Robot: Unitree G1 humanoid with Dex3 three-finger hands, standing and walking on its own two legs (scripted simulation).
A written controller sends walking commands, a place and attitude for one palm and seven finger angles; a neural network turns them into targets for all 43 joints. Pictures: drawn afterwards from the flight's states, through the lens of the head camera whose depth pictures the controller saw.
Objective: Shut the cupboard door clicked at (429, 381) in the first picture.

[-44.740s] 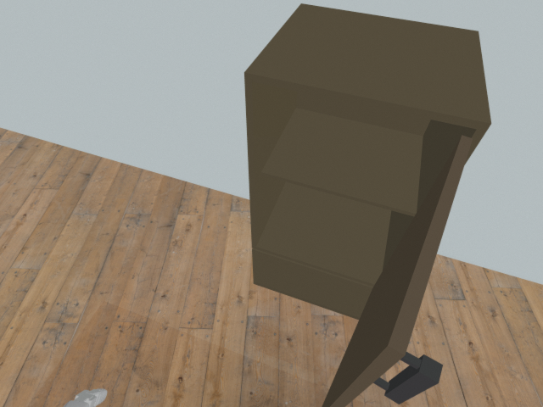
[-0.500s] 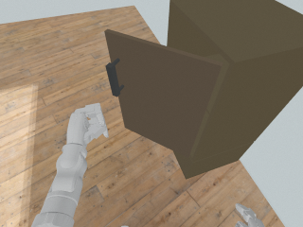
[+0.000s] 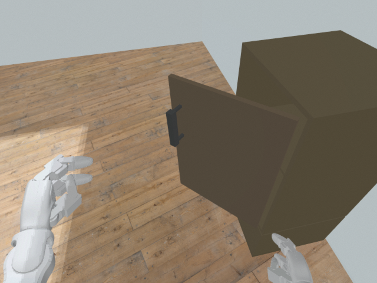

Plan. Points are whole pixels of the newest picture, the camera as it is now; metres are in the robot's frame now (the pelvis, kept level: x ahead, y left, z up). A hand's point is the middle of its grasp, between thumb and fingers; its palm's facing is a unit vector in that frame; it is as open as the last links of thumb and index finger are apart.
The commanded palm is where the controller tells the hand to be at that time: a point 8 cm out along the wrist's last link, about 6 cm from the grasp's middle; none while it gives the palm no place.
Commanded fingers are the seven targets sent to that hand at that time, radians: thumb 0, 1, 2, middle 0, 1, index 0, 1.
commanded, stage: draw the hand back to the body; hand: left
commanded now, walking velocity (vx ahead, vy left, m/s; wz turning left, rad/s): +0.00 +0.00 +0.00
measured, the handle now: (176, 125) +0.63 +0.13 -0.05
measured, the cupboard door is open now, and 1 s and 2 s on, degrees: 43 43 43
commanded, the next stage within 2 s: step back with the hand held close in 0.54 s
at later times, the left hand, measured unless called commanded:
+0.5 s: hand (45, 210) +0.18 +0.26 +0.15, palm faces +0.45 -0.80 -0.40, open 7.4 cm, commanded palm +0.13 +0.29 +0.17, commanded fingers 0.00 0.90 0.90 -0.20 -0.30 -0.20 -0.30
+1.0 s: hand (29, 211) +0.18 +0.28 +0.15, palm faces +0.37 -0.78 -0.51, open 7.4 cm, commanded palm +0.12 +0.31 +0.17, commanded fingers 0.00 0.90 0.90 -0.20 -0.30 -0.20 -0.30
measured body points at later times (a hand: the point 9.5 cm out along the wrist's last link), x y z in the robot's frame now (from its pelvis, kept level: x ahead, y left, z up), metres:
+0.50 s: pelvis -0.01 -0.01 +0.00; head -0.03 -0.03 +0.45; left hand +0.15 +0.30 +0.17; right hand +0.17 -0.24 -0.09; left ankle -0.01 +0.11 -0.74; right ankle -0.03 -0.12 -0.74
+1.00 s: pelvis -0.03 +0.01 +0.00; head -0.01 +0.00 +0.45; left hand +0.15 +0.32 +0.18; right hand +0.14 -0.24 -0.09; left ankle -0.01 +0.11 -0.74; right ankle -0.03 -0.12 -0.74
